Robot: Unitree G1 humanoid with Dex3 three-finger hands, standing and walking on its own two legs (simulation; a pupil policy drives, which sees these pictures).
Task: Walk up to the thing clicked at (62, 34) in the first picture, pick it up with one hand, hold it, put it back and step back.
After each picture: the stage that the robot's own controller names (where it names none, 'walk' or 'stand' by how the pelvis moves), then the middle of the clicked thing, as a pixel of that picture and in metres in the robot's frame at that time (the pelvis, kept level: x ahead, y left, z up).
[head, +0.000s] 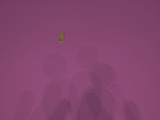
stand; (61, 37) +1.59 +0.26 -0.72
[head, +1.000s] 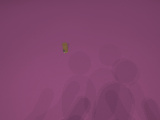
walk; (65, 47) +1.47 +0.29 -0.72
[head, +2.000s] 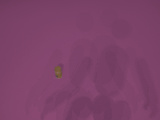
walk; (58, 72) +0.97 +0.28 -0.71
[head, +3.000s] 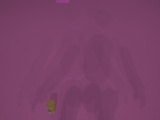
walk; (51, 106) +0.63 +0.23 -0.69
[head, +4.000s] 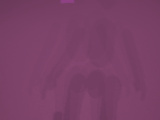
stand; out of the picture +0.40 +0.20 -0.69
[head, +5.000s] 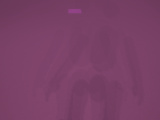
stand; out of the picture +0.41 +0.16 -0.72
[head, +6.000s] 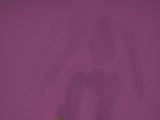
stand; out of the picture +0.44 +0.14 -0.71
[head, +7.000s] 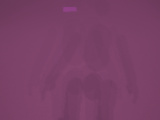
stand; out of the picture +0.41 +0.15 -0.72
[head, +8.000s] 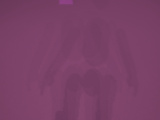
stand; out of the picture +0.43 +0.17 -0.72
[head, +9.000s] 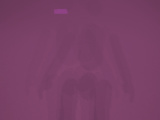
stand; out of the picture +0.38 +0.18 -0.73
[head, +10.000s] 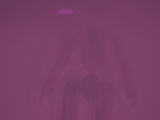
stand; out of the picture +0.40 +0.16 -0.73
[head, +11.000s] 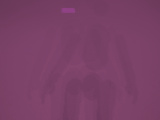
stand; out of the picture +0.40 +0.16 -0.73
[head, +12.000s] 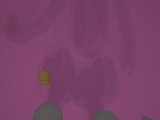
go down; (45, 78) +0.46 +0.19 -0.46
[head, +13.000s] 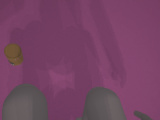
go down; (14, 55) +0.47 +0.26 -0.31
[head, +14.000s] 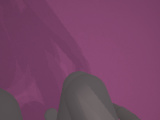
close in; out of the picture +0.44 +0.31 -0.22
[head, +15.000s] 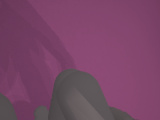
close; out of the picture +0.43 +0.32 -0.22
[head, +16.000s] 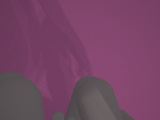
lift; out of the picture +0.34 +0.28 -0.17
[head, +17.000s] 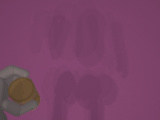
lift; (26, 95) +0.31 +0.17 +0.01
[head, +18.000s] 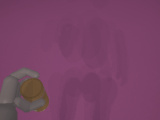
hold; (36, 95) +0.32 +0.15 +0.01
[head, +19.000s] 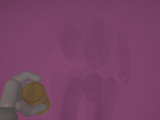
hold; (37, 99) +0.31 +0.15 +0.01
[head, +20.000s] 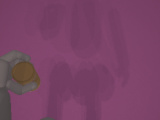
crouch; (27, 77) +0.38 +0.18 -0.05
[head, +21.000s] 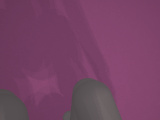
lower; out of the picture +0.45 +0.29 -0.13
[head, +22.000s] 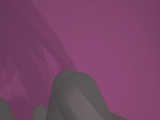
lower; out of the picture +0.43 +0.32 -0.23
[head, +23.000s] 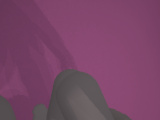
lower; out of the picture +0.42 +0.32 -0.23
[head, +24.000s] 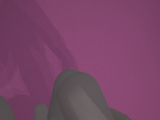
lower; out of the picture +0.43 +0.32 -0.23
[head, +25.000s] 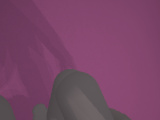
lower; out of the picture +0.43 +0.32 -0.23
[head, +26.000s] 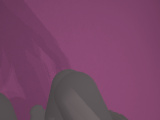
open; out of the picture +0.42 +0.29 -0.24
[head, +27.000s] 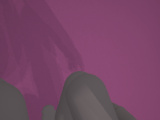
stand; out of the picture +0.43 +0.27 -0.24
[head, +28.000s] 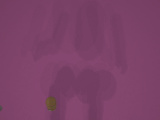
stand; (51, 104) +0.43 +0.14 -0.57
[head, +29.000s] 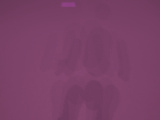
stand; out of the picture +0.40 +0.13 -0.66
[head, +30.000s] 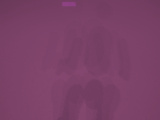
stand; out of the picture +0.40 +0.14 -0.67
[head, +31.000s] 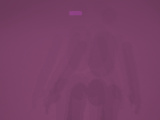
stand; out of the picture +0.43 +0.12 -0.72
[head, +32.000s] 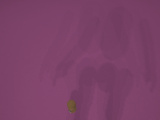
walk; (71, 106) +0.50 +0.12 -0.70
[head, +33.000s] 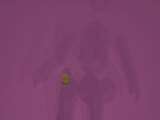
walk; (65, 79) +0.76 +0.08 -0.70
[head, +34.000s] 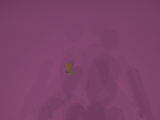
stand; (68, 68) +1.05 +0.17 -0.71
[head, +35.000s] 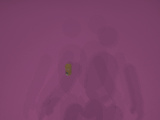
stand; (68, 69) +1.04 +0.13 -0.72
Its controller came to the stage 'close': yes
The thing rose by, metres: 0.71
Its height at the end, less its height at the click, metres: +0.00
